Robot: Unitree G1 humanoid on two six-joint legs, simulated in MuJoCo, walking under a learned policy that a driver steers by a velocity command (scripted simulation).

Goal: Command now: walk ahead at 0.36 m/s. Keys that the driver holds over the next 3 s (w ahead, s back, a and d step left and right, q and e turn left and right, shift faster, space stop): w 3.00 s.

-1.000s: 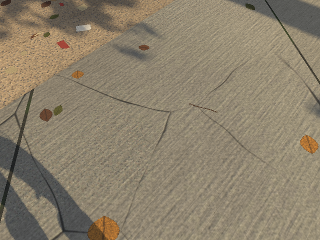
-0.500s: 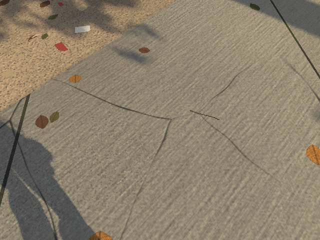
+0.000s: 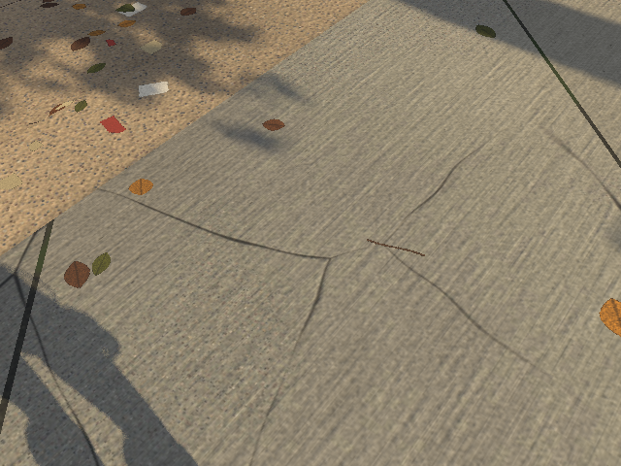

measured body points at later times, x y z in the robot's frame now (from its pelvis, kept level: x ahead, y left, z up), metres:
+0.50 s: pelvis +0.22 +0.04 -0.01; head +0.26 +0.04 +0.44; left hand +0.12 +0.27 -0.15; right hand +0.44 -0.19 -0.11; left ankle +0.33 +0.12 -0.73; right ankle -0.01 -0.10 -0.66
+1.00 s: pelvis +0.50 +0.00 +0.00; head +0.53 +0.00 +0.45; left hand +0.72 +0.23 -0.09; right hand +0.44 -0.26 -0.15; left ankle +0.33 +0.13 -0.73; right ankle +0.64 -0.10 -0.73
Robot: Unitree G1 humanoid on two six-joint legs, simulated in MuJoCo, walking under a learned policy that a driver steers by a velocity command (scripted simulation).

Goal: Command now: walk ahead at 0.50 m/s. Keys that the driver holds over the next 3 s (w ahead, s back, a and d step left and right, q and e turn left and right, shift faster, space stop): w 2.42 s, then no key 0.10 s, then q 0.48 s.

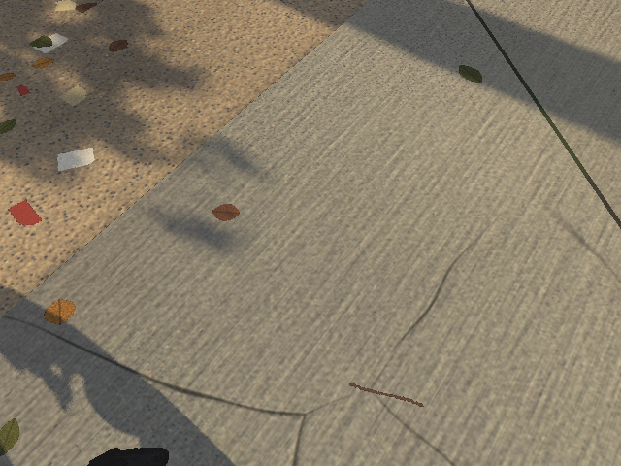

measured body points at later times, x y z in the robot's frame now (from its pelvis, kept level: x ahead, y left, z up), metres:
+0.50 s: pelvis +0.26 -0.01 +0.02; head +0.28 -0.01 +0.46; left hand +0.22 +0.25 -0.12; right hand +0.46 -0.24 -0.09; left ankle +0.44 +0.13 -0.69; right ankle +0.14 -0.11 -0.72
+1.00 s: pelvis +0.52 +0.04 +0.02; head +0.54 +0.05 +0.47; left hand +0.71 +0.29 -0.09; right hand +0.50 -0.22 -0.12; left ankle +0.45 +0.13 -0.72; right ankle +0.72 -0.14 -0.67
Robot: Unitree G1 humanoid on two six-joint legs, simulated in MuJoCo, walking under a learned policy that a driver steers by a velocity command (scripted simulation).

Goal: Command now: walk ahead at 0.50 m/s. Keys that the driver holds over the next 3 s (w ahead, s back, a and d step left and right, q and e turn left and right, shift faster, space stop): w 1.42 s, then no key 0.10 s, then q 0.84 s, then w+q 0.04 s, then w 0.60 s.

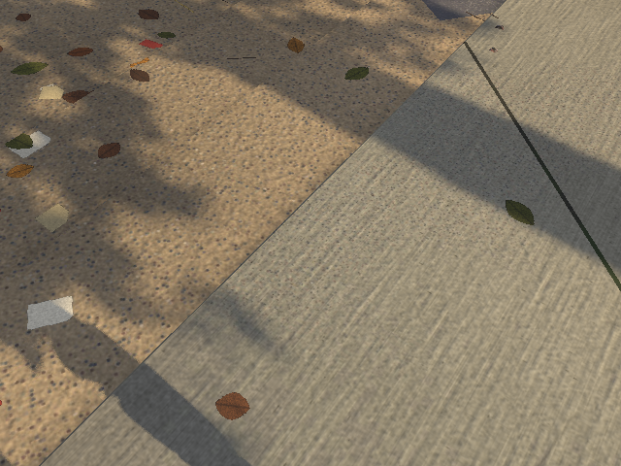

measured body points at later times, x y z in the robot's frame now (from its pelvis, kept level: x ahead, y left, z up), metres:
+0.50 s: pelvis +0.28 -0.06 +0.00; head +0.29 -0.07 +0.45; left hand +0.28 +0.20 -0.14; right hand +0.43 -0.33 -0.12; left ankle +0.43 +0.12 -0.68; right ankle +0.24 -0.15 -0.75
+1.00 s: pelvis +0.55 +0.02 +0.00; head +0.57 +0.03 +0.45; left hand +0.68 +0.29 -0.13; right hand +0.57 -0.24 -0.13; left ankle +0.55 +0.09 -0.75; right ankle +0.64 -0.16 -0.67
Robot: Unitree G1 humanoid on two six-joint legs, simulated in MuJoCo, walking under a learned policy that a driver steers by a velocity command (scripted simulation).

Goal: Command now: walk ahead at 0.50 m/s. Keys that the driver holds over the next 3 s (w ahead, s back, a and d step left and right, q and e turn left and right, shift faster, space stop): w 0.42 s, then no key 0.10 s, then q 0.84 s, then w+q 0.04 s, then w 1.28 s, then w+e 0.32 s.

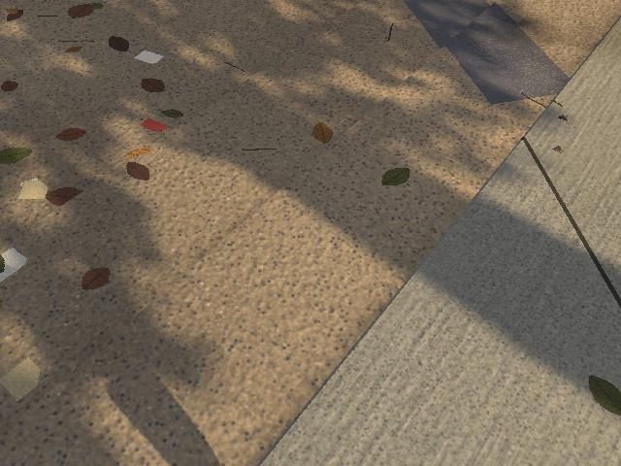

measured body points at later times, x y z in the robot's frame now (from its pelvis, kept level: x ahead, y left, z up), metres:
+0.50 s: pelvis +0.28 -0.07 -0.01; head +0.31 -0.08 +0.44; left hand +0.35 +0.19 -0.14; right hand +0.37 -0.35 -0.14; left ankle +0.27 +0.08 -0.66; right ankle +0.32 -0.15 -0.75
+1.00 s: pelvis +0.43 -0.04 -0.01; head +0.47 -0.01 +0.44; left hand +0.54 +0.26 -0.14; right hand +0.60 -0.30 -0.12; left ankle +0.49 +0.05 -0.75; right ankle +0.45 -0.19 -0.69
